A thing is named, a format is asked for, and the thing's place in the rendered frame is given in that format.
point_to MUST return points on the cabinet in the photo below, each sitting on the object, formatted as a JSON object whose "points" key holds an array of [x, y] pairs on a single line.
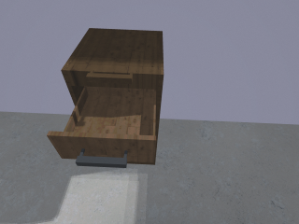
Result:
{"points": [[120, 52]]}

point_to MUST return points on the handle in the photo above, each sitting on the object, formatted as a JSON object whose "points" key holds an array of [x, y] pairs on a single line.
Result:
{"points": [[94, 161], [109, 78]]}

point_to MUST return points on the drawer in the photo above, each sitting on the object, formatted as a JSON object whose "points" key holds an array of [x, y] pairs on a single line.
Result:
{"points": [[106, 122]]}

